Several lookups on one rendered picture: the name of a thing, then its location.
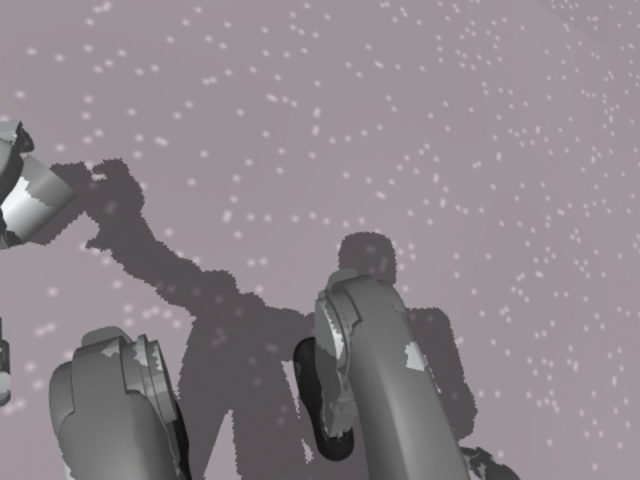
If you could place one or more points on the left robot foot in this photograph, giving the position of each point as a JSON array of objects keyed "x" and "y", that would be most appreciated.
[{"x": 183, "y": 445}]

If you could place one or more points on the right robot foot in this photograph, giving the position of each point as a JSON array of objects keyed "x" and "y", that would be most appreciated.
[{"x": 310, "y": 390}]

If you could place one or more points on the left robot hand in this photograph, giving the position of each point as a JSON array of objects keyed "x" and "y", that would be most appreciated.
[{"x": 13, "y": 141}]

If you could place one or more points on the can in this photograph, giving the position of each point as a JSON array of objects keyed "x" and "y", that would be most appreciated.
[{"x": 37, "y": 198}]

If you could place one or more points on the right robot hand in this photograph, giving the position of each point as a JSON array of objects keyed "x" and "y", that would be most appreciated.
[{"x": 484, "y": 466}]

